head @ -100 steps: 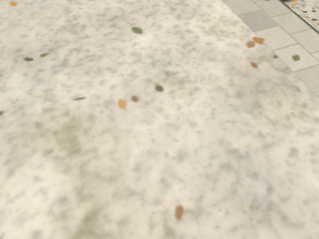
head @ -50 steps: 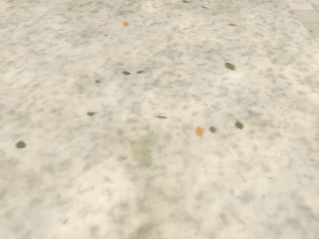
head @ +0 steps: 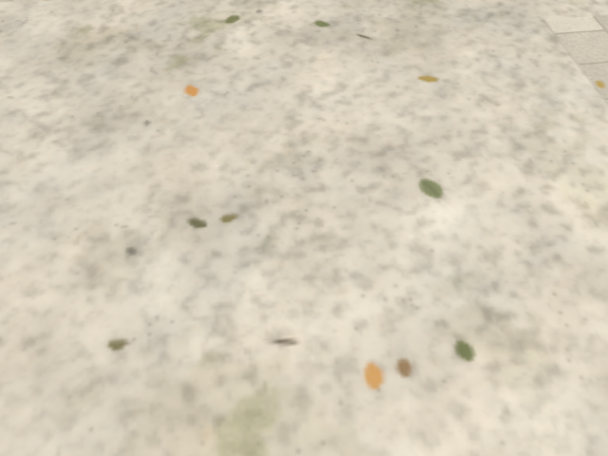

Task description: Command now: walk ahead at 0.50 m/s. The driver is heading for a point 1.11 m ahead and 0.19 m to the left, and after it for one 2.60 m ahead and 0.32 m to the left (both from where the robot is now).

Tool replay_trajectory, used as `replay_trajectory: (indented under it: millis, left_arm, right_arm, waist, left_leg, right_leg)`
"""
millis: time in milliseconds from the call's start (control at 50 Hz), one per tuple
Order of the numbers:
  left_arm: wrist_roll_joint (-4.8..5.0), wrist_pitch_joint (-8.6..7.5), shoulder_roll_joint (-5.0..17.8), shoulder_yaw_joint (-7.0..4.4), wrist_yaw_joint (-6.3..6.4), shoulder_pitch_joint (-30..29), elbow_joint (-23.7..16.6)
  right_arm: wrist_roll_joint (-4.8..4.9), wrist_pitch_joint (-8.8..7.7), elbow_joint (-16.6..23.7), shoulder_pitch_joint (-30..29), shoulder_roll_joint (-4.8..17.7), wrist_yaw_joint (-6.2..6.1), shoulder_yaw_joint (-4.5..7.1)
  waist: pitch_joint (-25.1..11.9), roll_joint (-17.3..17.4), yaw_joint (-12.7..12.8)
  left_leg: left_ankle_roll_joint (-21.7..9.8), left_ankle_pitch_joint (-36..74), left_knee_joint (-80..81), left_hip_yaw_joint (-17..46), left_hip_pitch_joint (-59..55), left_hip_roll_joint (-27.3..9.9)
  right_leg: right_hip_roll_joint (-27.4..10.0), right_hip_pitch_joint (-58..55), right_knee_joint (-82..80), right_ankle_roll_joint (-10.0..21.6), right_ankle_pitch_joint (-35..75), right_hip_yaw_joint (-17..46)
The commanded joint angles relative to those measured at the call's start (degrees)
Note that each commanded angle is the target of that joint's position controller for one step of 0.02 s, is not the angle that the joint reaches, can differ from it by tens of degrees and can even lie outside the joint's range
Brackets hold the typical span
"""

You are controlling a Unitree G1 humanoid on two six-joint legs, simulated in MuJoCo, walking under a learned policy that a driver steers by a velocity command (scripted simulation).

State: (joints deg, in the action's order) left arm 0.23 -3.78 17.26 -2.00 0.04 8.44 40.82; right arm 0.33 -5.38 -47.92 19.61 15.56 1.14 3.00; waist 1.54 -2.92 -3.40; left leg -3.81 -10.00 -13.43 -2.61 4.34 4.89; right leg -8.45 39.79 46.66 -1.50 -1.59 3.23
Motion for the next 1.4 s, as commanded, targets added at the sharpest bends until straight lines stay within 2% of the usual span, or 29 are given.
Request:
replay_trajectory:
  millis: [20,120,180,200,220,240,260,300,400,520,620,700,720,740,760,780,800,820,880,960,1080,1180,1200,1220,1240,1260,1300,1320,1400]
  left_arm:
    - [0.30,-1.15,1.5,0.05,-0.74,-4.5,-4.1]
    - [0.65,-1.69,3.7,-0.60,-2.30,-8.5,-6.7]
    - [0.32,-1.82,7.3,-2.61,-2.07,3.8,-3.6]
    - [-0.07,-1.61,11.0,-3.92,-1.50,13.8,-1.5]
    - [-0.65,-1.22,16.7,-5.22,-1.47,17.8,-0.6]
    - [-0.13,-1.11,11.2,-3.83,-1.65,19.2,-0.8]
    - [-0.07,-1.16,8.7,-2.86,-1.56,15.1,-1.1]
    - [-0.38,-1.11,6.4,-2.14,-1.64,8.1,-1.9]
    - [-0.30,-2.65,6.0,-2.21,-1.67,6.4,-0.4]
    - [0.20,-1.71,7.9,-2.73,-0.40,10.5,2.7]
    - [0.81,-0.44,8.9,-3.22,-0.01,14.7,5.9]
    - [1.04,0.69,10.2,-3.78,0.58,12.9,6.7]
    - [0.89,1.07,9.5,-3.49,0.69,12.1,6.6]
    - [0.09,1.13,7.3,-2.46,0.88,12.6,5.8]
    - [-0.33,0.04,1.2,-0.49,0.34,18.9,4.1]
    - [0.33,-1.32,2.8,-0.62,0.11,17.5,4.9]
    - [2.01,-2.20,7.5,-1.93,-0.35,12.6,3.5]
    - [2.21,-2.56,7.6,-1.91,-0.35,9.0,2.5]
    - [0.52,-1.21,5.7,-2.23,0.03,8.9,3.0]
    - [-0.54,0.28,2.8,-1.66,0.80,8.4,2.6]
    - [-0.32,0.04,1.6,-1.04,-0.18,-0.8,0.9]
    - [-1.78,-0.83,5.3,-2.50,-0.32,2.1,1.7]
    - [-2.45,-0.96,8.9,-3.30,0.34,4.5,1.9]
    - [-2.53,-0.09,11.5,-4.01,0.95,6.1,2.0]
    - [-1.67,1.10,7.0,-3.14,1.17,8.2,1.8]
    - [-1.17,1.77,6.9,-2.85,1.18,7.6,1.5]
    - [-0.52,2.41,6.2,-2.77,1.70,1.5,0.7]
    - [-0.37,2.34,6.0,-2.85,1.80,-1.1,0.8]
    - [-0.33,1.16,6.8,-3.63,1.98,-5.3,1.5]
  right_arm:
    - [0.63,-0.61,3.1,-1.2,10.1,-0.50,2.04]
    - [1.13,1.26,0.6,1.8,11.3,-0.89,2.41]
    - [0.77,2.37,0.5,-0.1,11.2,-1.23,2.19]
    - [-0.37,2.32,1.7,0.4,8.4,-1.39,0.93]
    - [-0.22,1.11,2.8,7.9,1.9,-0.91,-1.04]
    - [0.44,-0.06,1.8,5.9,5.7,-0.57,-0.38]
    - [2.04,-0.61,3.3,0.5,9.7,-0.19,0.82]
    - [0.92,-0.67,4.6,-5.2,8.7,-0.54,0.72]
    - [0.04,1.83,3.9,-3.9,5.2,-1.05,0.40]
    - [-0.02,0.91,6.9,-15.5,3.3,-0.31,-0.37]
    - [0.61,0.13,9.6,-22.5,3.8,1.12,-0.46]
    - [0.41,-0.35,8.8,-17.6,6.5,1.69,0.64]
    - [0.26,-0.34,6.5,-10.2,8.4,1.31,1.85]
    - [-0.06,-0.20,4.0,-0.4,11.7,0.70,3.15]
    - [-0.82,0.24,3.1,5.4,17.8,0.30,4.61]
    - [0.16,0.34,2.8,6.2,13.4,0.48,3.38]
    - [0.43,0.26,3.2,2.1,10.7,0.43,2.38]
    - [0.27,0.32,4.0,-2.0,9.1,0.34,1.90]
    - [-0.96,-0.17,4.6,-8.5,5.6,0.67,0.79]
    - [-1.00,-0.77,2.3,-8.6,7.7,-0.08,1.25]
    - [-0.50,1.08,-1.2,-4.5,8.9,-1.29,1.08]
    - [0.64,2.91,-2.9,-5.2,8.0,-1.68,0.77]
    - [-0.47,2.62,-2.2,-3.8,6.7,-1.72,0.27]
    - [-0.88,2.12,-2.9,3.2,3.2,-1.57,-0.64]
    - [0.14,2.66,-2.6,1.1,4.7,-1.66,-0.62]
    - [1.30,3.61,-1.8,-1.4,8.8,-1.72,0.84]
    - [1.58,6.28,-1.3,-3.7,8.4,-2.73,1.71]
    - [1.27,7.46,-1.1,-3.3,7.9,-3.08,2.03]
    - [0.26,7.64,-0.4,-2.0,5.3,-2.85,2.18]
  waist:
    - [2.0,5.0,-0.3]
    - [2.1,6.0,-0.4]
    - [-5.5,6.2,6.8]
    - [-14.1,2.2,10.5]
    - [-21.6,-12.9,7.8]
    - [-23.6,-11.1,9.8]
    - [-14.8,-6.7,9.5]
    - [-5.4,-0.1,6.5]
    - [-2.4,-1.3,2.6]
    - [1.0,-0.4,6.1]
    - [3.1,-0.5,8.1]
    - [-0.5,-2.1,3.9]
    - [-5.1,-1.3,0.0]
    - [-12.8,1.3,-3.7]
    - [-20.8,14.9,-1.8]
    - [-23.5,16.9,-3.1]
    - [-14.3,12.9,-2.8]
    - [-9.0,9.2,-1.3]
    - [-2.6,8.5,3.6]
    - [-2.3,7.0,5.6]
    - [-4.1,7.1,1.6]
    - [-5.0,5.2,4.7]
    - [-9.1,1.6,4.4]
    - [-15.3,-8.0,2.1]
    - [-19.8,-11.0,5.9]
    - [-17.8,-7.3,6.4]
    - [-10.1,-3.1,4.3]
    - [-7.7,-5.0,3.0]
    - [-5.2,-7.4,0.9]
  left_leg:
    - [-8.6,9.6,6.6,6.3,6.0,-13.9]
    - [-6.9,11.8,0.8,9.0,-5.2,-19.1]
    - [-4.0,30.2,-14.7,6.0,-5.4,-15.9]
    - [-1.9,22.1,-30.3,3.4,3.5,-12.7]
    - [2.7,-6.5,-52.4,1.2,27.8,-2.4]
    - [2.3,-22.8,-59.4,9.6,35.0,-2.4]
    - [1.5,-19.4,-61.9,9.4,39.7,-5.6]
    - [1.6,-10.5,-56.2,6.7,37.5,-10.4]
    - [4.0,-2.0,-47.1,6.2,31.9,-12.7]
    - [5.0,14.4,-25.9,4.2,32.5,-11.1]
    - [3.3,13.3,-17.8,4.0,33.0,-9.4]
    - [0.0,6.0,-14.5,1.7,23.9,-6.6]
    - [-1.5,6.6,-13.2,0.0,13.4,-4.7]
    - [-4.3,7.9,-15.7,5.0,-3.0,-9.7]
    - [-13.5,-0.3,-13.5,31.0,-25.4,-24.3]
    - [-15.6,-8.0,-4.9,45.0,-27.5,-27.0]
    - [-12.6,-11.1,-3.6,37.4,-20.8,-25.3]
    - [-10.7,-8.4,-2.6,30.0,-12.7,-23.1]
    - [-9.2,7.7,2.4,18.5,3.6,-17.9]
    - [-9.9,38.0,1.6,7.4,8.1,-16.0]
    - [-7.2,34.1,-0.4,3.8,3.3,-14.6]
    - [-3.6,27.1,-12.5,8.2,0.5,-13.2]
    - [-1.0,19.4,-18.8,7.0,4.7,-9.5]
    - [2.5,-4.0,-30.6,4.8,18.0,-4.3]
    - [4.7,-29.8,-41.9,5.0,22.9,-1.8]
    - [5.1,-32.5,-49.9,6.6,25.7,-3.0]
    - [5.8,-24.1,-53.3,6.0,29.2,-6.8]
    - [6.0,-20.1,-51.5,5.5,27.5,-8.3]
    - [4.8,-13.0,-42.6,1.3,19.5,-8.6]
  right_leg:
    - [2.2,-6.4,-9.5,-0.1,8.3,-2.6]
    - [3.5,-4.6,-16.3,3.0,1.3,-1.5]
    - [7.5,-22.5,-19.2,6.6,-2.4,-5.2]
    - [1.0,-39.2,-16.4,9.6,0.7,1.2]
    - [-12.6,-60.3,-21.1,19.0,-11.6,28.4]
    - [-13.7,-61.8,-28.4,19.2,-18.3,39.3]
    - [-12.2,-55.4,-29.2,16.6,-19.6,31.2]
    - [-7.9,-40.3,-31.7,14.9,-8.7,19.1]
    - [-4.3,-30.6,-38.2,15.7,3.6,8.0]
    - [-1.9,-32.8,-40.1,13.3,3.2,1.0]
    - [-5.3,-40.1,-37.5,12.8,3.2,1.5]
    - [-6.2,-44.6,-29.1,10.6,19.2,1.1]
    - [-3.6,-42.9,-20.2,9.2,26.4,-1.1]
    - [-0.7,-34.3,-6.3,7.3,19.4,-3.2]
    - [8.9,-10.2,16.3,2.7,-6.8,-5.4]
    - [11.4,-1.2,24.9,2.6,-31.9,2.8]
    - [7.8,4.1,28.2,3.5,-29.1,3.9]
    - [4.6,3.8,26.1,4.0,-23.7,2.0]
    - [0.6,-4.8,18.3,2.7,-15.0,0.9]
    - [1.8,-7.9,8.9,-0.6,-10.1,-1.1]
    - [5.1,-14.1,-12.0,0.2,6.0,-2.2]
    - [6.3,-23.6,-24.5,4.0,11.3,-1.9]
    - [0.5,-33.2,-21.7,6.1,34.1,2.6]
    - [-10.1,-49.2,-17.1,14.5,48.1,11.4]
    - [-15.5,-50.7,-19.6,19.4,44.8,17.8]
    - [-15.0,-46.1,-22.9,19.1,31.5,17.4]
    - [-11.4,-35.4,-29.6,15.6,-0.7,12.6]
    - [-10.1,-29.8,-33.5,13.8,-16.4,11.3]
    - [-7.3,-20.3,-39.4,11.8,-23.8,2.6]
